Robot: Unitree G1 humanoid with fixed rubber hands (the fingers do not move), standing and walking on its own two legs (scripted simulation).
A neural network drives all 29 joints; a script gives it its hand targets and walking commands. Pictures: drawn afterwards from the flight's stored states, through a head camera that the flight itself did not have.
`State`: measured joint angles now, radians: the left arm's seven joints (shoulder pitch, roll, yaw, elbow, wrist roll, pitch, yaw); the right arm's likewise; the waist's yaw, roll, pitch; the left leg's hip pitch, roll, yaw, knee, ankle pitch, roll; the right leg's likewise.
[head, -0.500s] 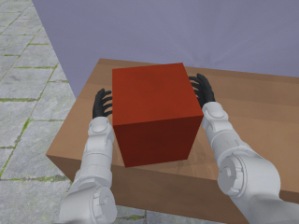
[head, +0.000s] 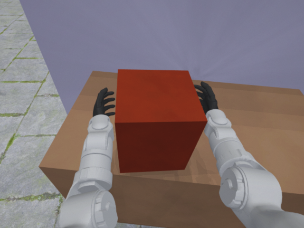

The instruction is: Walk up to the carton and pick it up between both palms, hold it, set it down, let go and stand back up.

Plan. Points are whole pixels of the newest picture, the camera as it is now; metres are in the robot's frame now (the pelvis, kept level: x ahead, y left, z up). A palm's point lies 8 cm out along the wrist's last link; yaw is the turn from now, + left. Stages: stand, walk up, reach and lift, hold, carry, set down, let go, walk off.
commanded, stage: reach and lift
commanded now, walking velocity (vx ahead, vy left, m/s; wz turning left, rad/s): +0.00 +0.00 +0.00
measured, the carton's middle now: (153, 122) +0.41 +0.07 +0.05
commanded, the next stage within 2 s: none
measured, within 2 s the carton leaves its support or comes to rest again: neither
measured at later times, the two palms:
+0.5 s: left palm (101, 103) +0.37 +0.21 +0.14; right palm (213, 104) +0.42 -0.09 +0.14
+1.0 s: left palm (100, 94) +0.36 +0.20 +0.18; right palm (223, 107) +0.38 -0.10 +0.17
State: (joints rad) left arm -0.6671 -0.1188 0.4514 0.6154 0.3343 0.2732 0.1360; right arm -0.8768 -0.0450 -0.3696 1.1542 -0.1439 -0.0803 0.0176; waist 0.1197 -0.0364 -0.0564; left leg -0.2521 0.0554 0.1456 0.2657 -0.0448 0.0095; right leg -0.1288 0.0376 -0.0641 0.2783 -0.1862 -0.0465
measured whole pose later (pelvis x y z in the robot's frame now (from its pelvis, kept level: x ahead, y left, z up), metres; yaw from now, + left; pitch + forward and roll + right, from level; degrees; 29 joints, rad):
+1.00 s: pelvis -0.01 +0.02 +0.00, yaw +2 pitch -7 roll -1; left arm -0.69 -0.02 0.32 0.33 0.36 0.62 0.02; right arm -0.78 -0.02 -0.12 0.81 0.09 0.18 -0.12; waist -0.05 -0.06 0.02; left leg -0.09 0.02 0.11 0.28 -0.07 0.04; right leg 0.05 0.01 -0.08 0.27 -0.20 -0.02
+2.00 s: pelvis -0.01 +0.01 +0.00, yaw +2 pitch -8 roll +0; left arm -0.68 0.00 0.33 0.19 0.36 0.72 -0.02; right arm -0.77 -0.04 -0.03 0.67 0.19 0.26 -0.19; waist -0.09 -0.05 0.03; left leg -0.06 0.02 0.09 0.29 -0.08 0.03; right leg 0.08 0.01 -0.07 0.27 -0.20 -0.02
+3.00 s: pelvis +0.00 +0.01 +0.00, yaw +1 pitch -8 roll +0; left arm -0.68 0.01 0.33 0.14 0.33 0.83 -0.03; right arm -0.83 -0.06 -0.01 0.62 0.27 0.40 -0.21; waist -0.10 -0.05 -0.03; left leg -0.06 0.01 0.09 0.30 -0.09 0.02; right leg 0.08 0.02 -0.06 0.27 -0.21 -0.02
